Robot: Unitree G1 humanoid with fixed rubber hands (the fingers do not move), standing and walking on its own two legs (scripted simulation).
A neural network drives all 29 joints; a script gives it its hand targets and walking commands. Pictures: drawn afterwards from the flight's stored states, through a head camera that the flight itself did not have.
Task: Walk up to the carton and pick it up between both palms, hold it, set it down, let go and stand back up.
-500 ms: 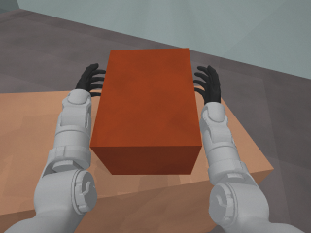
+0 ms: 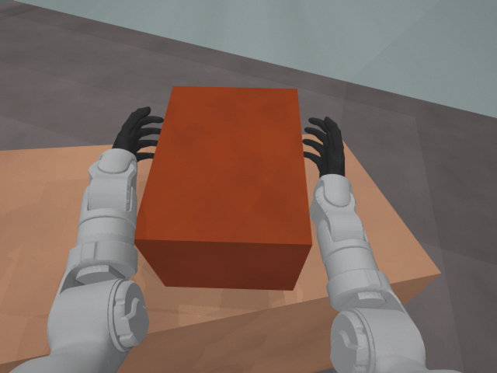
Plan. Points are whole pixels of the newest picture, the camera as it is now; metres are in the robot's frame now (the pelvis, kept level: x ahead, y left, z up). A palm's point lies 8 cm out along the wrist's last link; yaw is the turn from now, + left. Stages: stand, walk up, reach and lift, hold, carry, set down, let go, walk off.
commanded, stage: set down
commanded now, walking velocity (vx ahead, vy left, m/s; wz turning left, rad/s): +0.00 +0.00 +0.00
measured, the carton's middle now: (232, 186) +0.43 -0.02 +0.08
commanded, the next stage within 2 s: none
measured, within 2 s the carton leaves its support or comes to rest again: neither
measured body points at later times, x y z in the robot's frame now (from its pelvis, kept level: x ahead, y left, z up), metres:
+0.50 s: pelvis -0.01 +0.00 +0.00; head +0.01 +0.05 +0.45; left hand +0.46 +0.15 +0.14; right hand +0.39 -0.16 +0.15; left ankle -0.01 +0.11 -0.75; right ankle -0.04 -0.14 -0.75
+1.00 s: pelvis +0.00 +0.00 +0.00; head +0.03 +0.03 +0.45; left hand +0.47 +0.14 +0.13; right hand +0.40 -0.17 +0.13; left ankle -0.01 +0.11 -0.75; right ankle -0.04 -0.14 -0.75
